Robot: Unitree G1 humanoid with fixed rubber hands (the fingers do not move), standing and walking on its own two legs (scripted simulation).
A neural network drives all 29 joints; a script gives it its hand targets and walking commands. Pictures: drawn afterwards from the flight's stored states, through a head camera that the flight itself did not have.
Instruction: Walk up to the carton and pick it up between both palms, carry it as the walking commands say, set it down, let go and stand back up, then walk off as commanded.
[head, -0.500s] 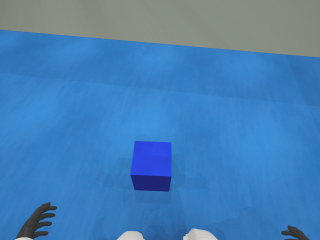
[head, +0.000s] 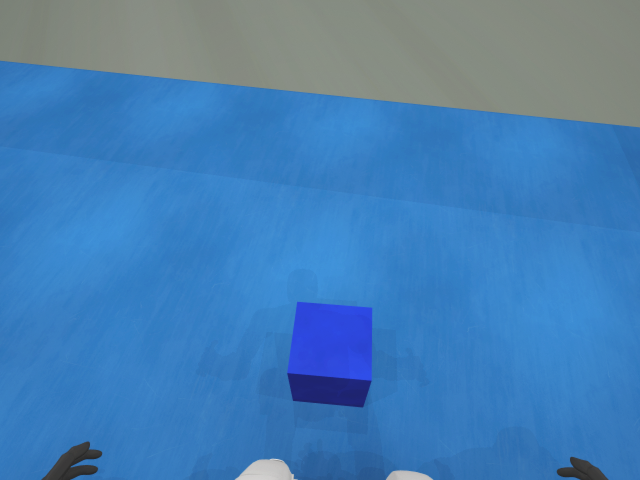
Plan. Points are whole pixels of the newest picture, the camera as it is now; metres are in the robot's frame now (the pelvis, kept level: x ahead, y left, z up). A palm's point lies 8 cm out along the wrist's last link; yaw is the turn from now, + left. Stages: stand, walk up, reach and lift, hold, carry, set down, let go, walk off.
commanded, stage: walk up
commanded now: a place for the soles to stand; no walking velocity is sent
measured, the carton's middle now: (331, 356) +0.49 -0.01 -0.63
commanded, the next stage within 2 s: reach and lift in 1.46 s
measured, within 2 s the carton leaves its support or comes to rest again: neither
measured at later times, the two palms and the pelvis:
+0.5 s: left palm (57, 470) +0.13 +0.34 -0.07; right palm (588, 469) +0.14 -0.30 -0.08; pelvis +0.01 +0.01 +0.00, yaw +0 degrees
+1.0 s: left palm (63, 459) +0.15 +0.33 -0.07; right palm (582, 445) +0.17 -0.31 -0.08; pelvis +0.03 +0.01 +0.00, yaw +0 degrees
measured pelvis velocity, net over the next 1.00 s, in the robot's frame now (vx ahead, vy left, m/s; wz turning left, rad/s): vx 0.03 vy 0.01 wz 0.01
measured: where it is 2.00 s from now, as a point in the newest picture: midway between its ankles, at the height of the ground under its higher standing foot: outside the picture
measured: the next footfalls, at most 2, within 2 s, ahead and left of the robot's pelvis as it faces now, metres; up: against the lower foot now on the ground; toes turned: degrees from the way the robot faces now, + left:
none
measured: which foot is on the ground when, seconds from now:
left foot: down 0.00-1.00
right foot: down 0.00-1.00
